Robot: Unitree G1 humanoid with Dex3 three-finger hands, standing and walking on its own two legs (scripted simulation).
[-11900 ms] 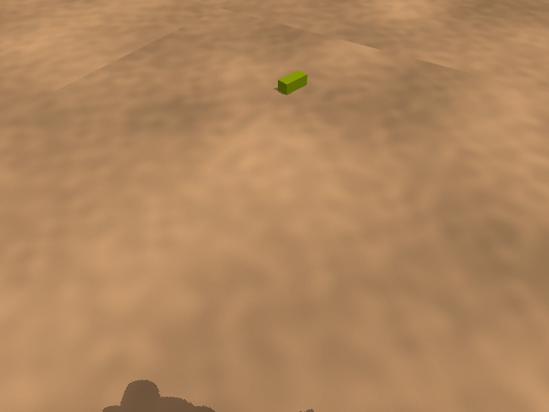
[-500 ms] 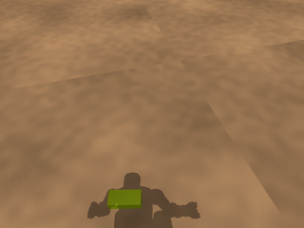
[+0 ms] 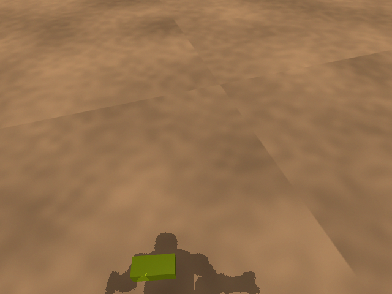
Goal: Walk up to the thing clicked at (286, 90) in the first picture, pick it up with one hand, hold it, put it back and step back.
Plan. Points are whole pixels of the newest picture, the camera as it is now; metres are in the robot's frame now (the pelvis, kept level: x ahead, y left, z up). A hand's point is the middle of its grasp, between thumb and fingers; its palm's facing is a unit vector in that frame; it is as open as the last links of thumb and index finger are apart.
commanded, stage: walk up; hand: left
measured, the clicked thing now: (154, 267) +0.39 +0.22 -0.73
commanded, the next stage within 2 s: stand in 1.92 s
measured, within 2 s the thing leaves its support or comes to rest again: neither
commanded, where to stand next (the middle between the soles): +0.04 +0.03 m, yaw +2 degrees
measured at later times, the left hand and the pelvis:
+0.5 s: hand out of the picture +0.13 +0.26 -0.16, palm faces +0.01 -0.92 -0.38, open 7.4 cm; pelvis +0.01 +0.01 -0.01, yaw +2 degrees
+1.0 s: hand out of the picture +0.02 +0.28 -0.15, palm faces +0.01 -0.93 -0.38, open 7.4 cm; pelvis -0.03 +0.01 +0.00, yaw +2 degrees
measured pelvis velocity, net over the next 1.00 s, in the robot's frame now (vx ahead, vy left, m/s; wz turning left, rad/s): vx -0.03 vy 0.01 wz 0.03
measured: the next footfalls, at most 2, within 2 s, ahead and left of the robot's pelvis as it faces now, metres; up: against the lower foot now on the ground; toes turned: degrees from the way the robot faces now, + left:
left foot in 0.50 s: +0.07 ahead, +0.13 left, +0.00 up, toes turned +1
right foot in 0.80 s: +0.01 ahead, -0.13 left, +0.00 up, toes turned +0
